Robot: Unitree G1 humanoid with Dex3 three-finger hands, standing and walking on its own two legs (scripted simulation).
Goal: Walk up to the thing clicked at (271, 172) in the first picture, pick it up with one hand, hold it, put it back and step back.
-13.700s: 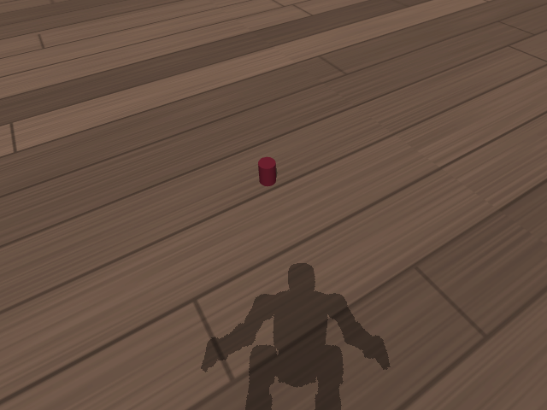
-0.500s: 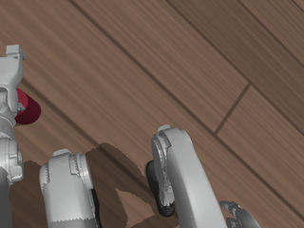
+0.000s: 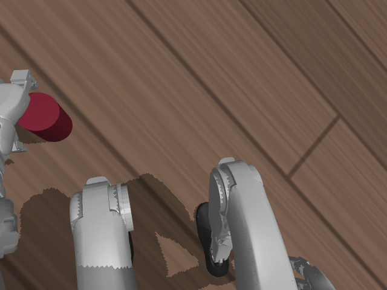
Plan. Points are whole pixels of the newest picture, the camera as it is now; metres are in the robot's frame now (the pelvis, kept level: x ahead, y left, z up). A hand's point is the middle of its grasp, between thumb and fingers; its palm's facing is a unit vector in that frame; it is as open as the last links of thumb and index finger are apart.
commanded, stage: rest palm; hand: left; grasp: from above
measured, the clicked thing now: (46, 119) +0.48 +0.29 -0.27
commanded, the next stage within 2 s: close in 1.08 s
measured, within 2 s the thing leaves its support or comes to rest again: neither
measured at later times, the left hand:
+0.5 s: hand (32, 118) +0.46 +0.30 -0.19, palm faces -0.55 -0.11 -0.83, open 14.0 cm
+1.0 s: hand (34, 115) +0.48 +0.30 -0.22, palm faces -0.45 -0.09 -0.89, open 13.8 cm
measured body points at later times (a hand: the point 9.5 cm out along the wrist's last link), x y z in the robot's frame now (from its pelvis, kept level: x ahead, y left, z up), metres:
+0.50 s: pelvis +0.00 +0.00 +0.00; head +0.26 +0.07 +0.36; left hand +0.49 +0.30 -0.14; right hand +0.01 -0.27 -0.09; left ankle +0.08 +0.13 -0.30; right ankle +0.10 -0.13 -0.30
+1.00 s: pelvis +0.00 +0.00 -0.02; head +0.27 +0.08 +0.33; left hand +0.50 +0.31 -0.17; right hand +0.04 -0.26 -0.11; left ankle +0.08 +0.13 -0.30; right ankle +0.10 -0.13 -0.30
